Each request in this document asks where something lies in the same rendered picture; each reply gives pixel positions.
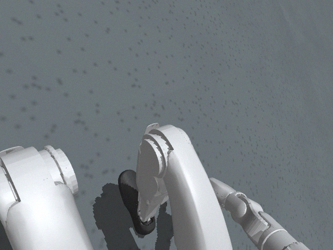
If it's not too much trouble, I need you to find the right robot foot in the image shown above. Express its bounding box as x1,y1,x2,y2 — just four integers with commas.
118,170,156,235

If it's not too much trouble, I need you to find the right robot arm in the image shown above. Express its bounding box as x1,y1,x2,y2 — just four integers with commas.
224,192,309,250

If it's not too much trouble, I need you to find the right robot hand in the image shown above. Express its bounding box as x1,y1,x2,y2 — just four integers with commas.
209,177,236,211

